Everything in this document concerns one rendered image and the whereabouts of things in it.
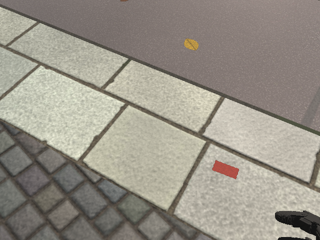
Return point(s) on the robot right hand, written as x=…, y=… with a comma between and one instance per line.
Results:
x=305, y=220

